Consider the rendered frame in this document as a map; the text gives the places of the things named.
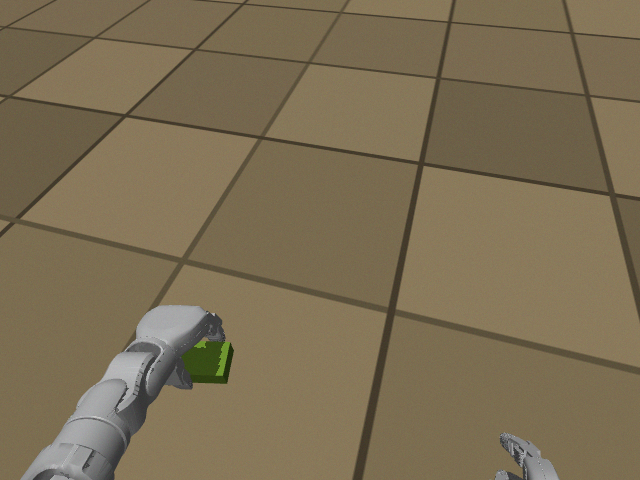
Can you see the left robot arm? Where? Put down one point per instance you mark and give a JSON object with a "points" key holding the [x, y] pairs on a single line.
{"points": [[94, 438]]}

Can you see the small box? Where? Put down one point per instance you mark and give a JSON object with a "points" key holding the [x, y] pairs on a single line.
{"points": [[209, 362]]}

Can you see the right robot hand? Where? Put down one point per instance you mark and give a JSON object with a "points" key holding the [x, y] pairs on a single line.
{"points": [[528, 457]]}

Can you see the left robot hand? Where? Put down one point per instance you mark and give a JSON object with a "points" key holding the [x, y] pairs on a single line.
{"points": [[181, 327]]}

